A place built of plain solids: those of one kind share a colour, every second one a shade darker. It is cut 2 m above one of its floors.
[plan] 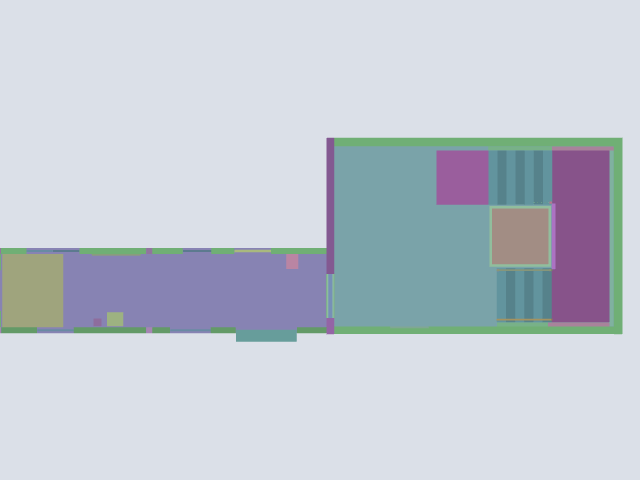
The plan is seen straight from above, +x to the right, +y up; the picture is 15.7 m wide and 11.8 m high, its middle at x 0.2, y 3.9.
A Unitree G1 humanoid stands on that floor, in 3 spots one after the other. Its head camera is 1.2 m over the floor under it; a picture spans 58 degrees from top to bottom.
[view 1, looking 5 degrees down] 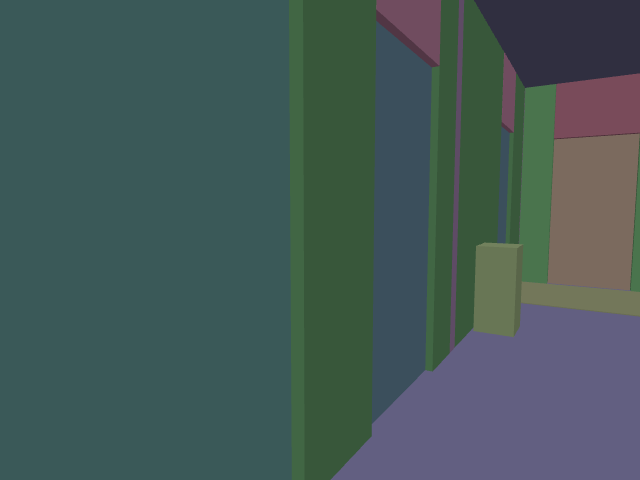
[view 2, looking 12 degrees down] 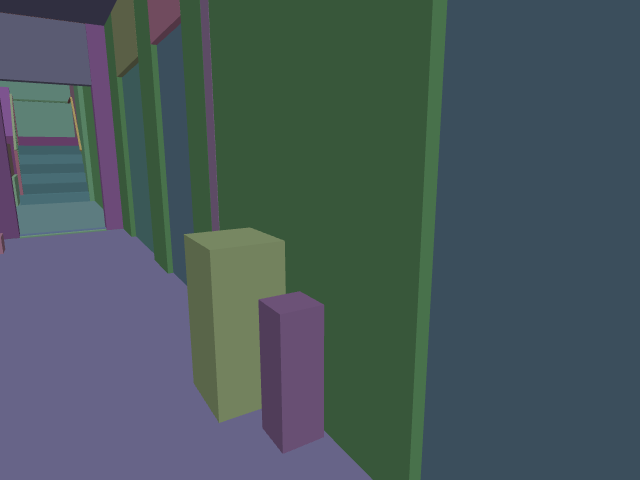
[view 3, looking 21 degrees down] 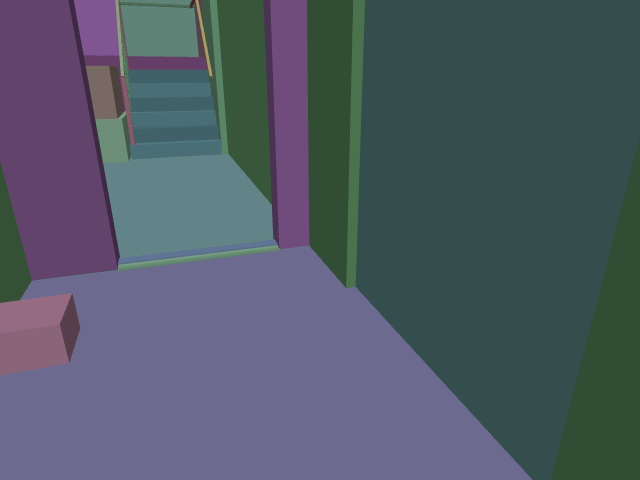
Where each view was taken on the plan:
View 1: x -0.54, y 2.65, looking -148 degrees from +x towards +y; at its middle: wall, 1.71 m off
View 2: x -6.74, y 2.65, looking -32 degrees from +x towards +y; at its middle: wall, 1.74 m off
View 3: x -2.50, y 2.65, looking -19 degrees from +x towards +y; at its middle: wall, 2.96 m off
